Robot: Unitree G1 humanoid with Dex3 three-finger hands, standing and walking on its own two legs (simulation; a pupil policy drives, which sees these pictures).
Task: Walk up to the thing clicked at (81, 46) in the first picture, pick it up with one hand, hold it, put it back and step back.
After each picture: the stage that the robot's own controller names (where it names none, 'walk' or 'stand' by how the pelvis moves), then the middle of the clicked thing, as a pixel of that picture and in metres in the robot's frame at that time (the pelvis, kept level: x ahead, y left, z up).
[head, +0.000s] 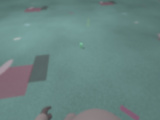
stand; (81, 45) +1.63 +0.21 -0.72
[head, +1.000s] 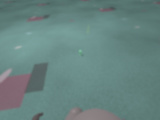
walk; (80, 52) +1.50 +0.31 -0.72
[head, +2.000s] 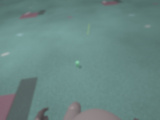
walk; (77, 64) +1.00 +0.29 -0.72
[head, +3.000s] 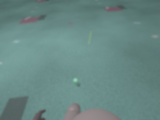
walk; (75, 81) +0.66 +0.26 -0.72
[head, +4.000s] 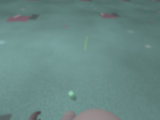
walk; (71, 94) +0.46 +0.19 -0.70
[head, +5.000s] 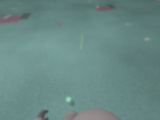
stand; (68, 100) +0.33 +0.24 -0.71
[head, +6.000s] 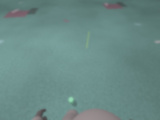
stand; (71, 100) +0.31 +0.20 -0.71
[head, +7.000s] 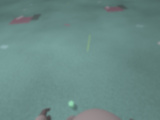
stand; (71, 104) +0.29 +0.22 -0.72
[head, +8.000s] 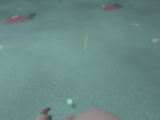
stand; (70, 102) +0.30 +0.24 -0.72
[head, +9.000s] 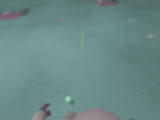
stand; (68, 99) +0.30 +0.25 -0.71
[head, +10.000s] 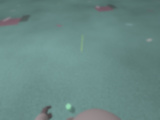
stand; (68, 107) +0.25 +0.24 -0.71
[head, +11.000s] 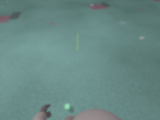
stand; (67, 107) +0.24 +0.22 -0.71
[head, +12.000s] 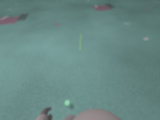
stand; (67, 103) +0.28 +0.25 -0.72
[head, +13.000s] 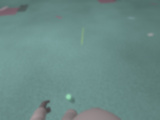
stand; (68, 97) +0.31 +0.23 -0.71
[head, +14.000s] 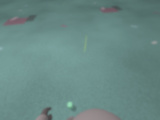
stand; (70, 105) +0.28 +0.23 -0.72
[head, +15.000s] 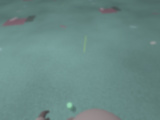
stand; (69, 106) +0.28 +0.23 -0.72
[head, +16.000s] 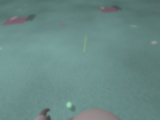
stand; (69, 105) +0.28 +0.24 -0.72
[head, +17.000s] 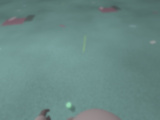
stand; (69, 105) +0.28 +0.24 -0.72
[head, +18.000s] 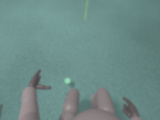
go down; (68, 81) +0.35 +0.21 -0.54
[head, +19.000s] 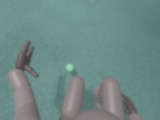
go down; (69, 68) +0.42 +0.17 -0.34
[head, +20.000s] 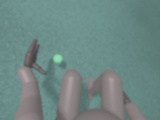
close in; (57, 60) +0.43 +0.18 -0.27
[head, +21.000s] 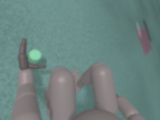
close; (34, 56) +0.43 +0.21 -0.24
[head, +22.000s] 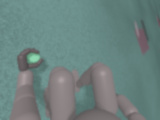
lift; (32, 58) +0.41 +0.21 -0.24
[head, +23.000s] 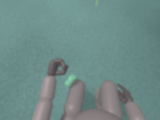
lift; (70, 80) +0.32 +0.16 -0.39
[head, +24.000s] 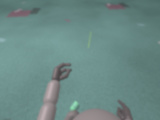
go down; (74, 106) +0.26 +0.14 -0.70
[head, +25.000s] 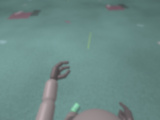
stand; (75, 108) +0.25 +0.13 -0.71
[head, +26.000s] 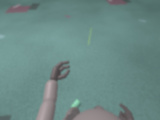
stand; (75, 104) +0.26 +0.12 -0.69
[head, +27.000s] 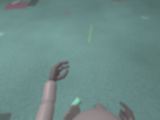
stand; (75, 102) +0.25 +0.12 -0.68
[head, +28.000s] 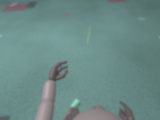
stand; (75, 103) +0.25 +0.12 -0.69
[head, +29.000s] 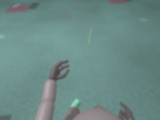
stand; (75, 103) +0.26 +0.13 -0.69
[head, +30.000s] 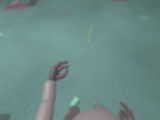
stand; (74, 102) +0.26 +0.13 -0.68
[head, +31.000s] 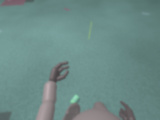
stand; (74, 99) +0.26 +0.14 -0.67
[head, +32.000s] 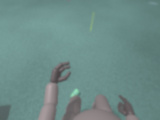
close; (74, 93) +0.28 +0.14 -0.61
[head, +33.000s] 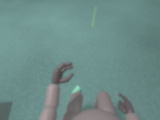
hold; (76, 90) +0.30 +0.14 -0.58
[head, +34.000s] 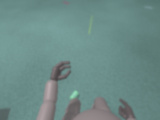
hold; (74, 95) +0.28 +0.14 -0.63
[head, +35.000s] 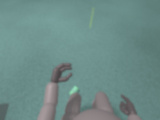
hold; (73, 91) +0.29 +0.14 -0.58
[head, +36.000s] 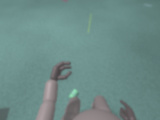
close; (73, 94) +0.29 +0.14 -0.63
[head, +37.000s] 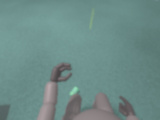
hold; (74, 91) +0.29 +0.15 -0.60
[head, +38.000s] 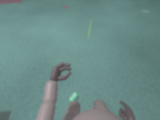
hold; (73, 97) +0.28 +0.15 -0.65
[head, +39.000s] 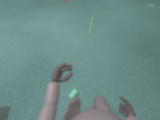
hold; (73, 94) +0.29 +0.16 -0.62
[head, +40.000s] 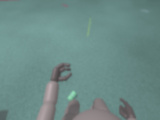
hold; (72, 96) +0.29 +0.16 -0.64
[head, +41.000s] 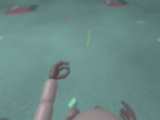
close; (72, 103) +0.28 +0.16 -0.68
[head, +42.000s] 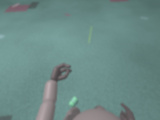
hold; (73, 101) +0.27 +0.17 -0.69
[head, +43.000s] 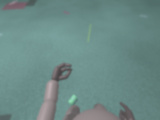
close; (72, 99) +0.28 +0.17 -0.68
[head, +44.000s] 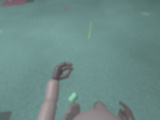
close; (72, 97) +0.29 +0.17 -0.67
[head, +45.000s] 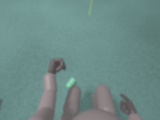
crouch; (70, 83) +0.33 +0.16 -0.51
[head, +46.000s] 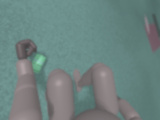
lower; (37, 63) +0.38 +0.19 -0.28
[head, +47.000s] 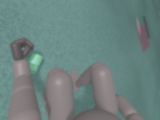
lower; (33, 63) +0.37 +0.19 -0.28
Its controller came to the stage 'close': yes
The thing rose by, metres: 0.19
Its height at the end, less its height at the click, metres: -0.02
